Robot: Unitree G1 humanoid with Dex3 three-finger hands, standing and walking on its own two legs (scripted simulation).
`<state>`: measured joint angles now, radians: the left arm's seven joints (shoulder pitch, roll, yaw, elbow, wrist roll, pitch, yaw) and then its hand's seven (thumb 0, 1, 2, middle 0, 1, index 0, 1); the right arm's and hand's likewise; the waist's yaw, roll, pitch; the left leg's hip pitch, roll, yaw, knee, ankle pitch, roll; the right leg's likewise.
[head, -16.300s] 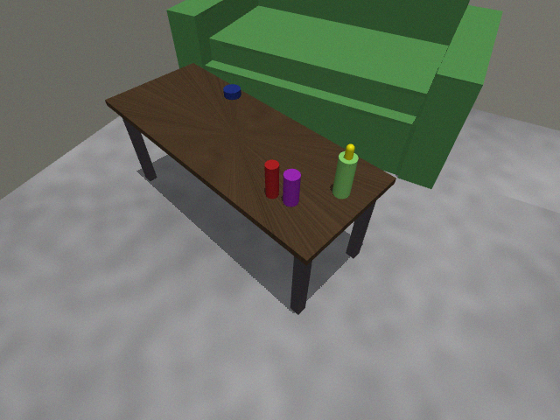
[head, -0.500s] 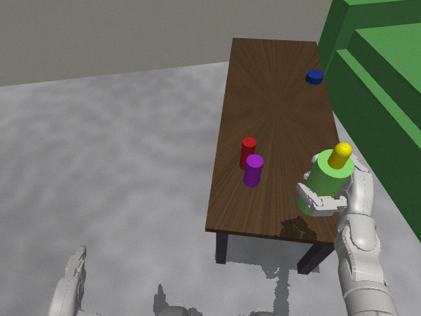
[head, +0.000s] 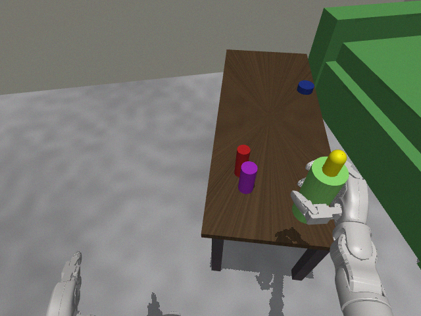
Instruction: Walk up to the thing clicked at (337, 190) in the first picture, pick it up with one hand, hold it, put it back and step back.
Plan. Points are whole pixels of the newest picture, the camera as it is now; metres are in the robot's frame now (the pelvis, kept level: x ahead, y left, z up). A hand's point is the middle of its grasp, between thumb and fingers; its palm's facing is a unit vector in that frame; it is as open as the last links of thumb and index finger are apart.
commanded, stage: hold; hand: right
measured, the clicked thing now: (320, 186) +0.33 -0.17 +0.09
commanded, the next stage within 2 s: none
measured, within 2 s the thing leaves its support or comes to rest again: neither
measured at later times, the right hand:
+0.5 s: hand (313, 189) +0.33 -0.17 +0.07, palm faces +0.17 +0.99 +0.01, open 8.5 cm
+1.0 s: hand (314, 192) +0.33 -0.17 +0.07, palm faces +0.17 +0.99 +0.02, open 8.5 cm
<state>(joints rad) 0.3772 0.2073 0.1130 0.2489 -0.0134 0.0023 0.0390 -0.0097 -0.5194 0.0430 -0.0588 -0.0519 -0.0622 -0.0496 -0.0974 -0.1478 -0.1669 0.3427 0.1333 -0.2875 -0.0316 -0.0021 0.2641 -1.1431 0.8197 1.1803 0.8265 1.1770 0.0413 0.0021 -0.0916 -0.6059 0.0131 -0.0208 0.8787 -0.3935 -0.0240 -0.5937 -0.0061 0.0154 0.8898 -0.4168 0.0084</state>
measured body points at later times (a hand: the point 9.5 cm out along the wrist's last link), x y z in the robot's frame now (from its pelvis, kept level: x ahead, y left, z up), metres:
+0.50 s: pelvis +0.01 +0.00 +0.00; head +0.03 +0.00 +0.45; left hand +0.16 +0.27 -0.04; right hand +0.32 -0.22 +0.07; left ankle +0.03 +0.13 -0.69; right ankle +0.02 -0.12 -0.69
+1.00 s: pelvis +0.00 +0.00 +0.00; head +0.03 +0.00 +0.45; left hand +0.15 +0.27 -0.04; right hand +0.32 -0.22 +0.07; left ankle +0.03 +0.13 -0.69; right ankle +0.02 -0.12 -0.69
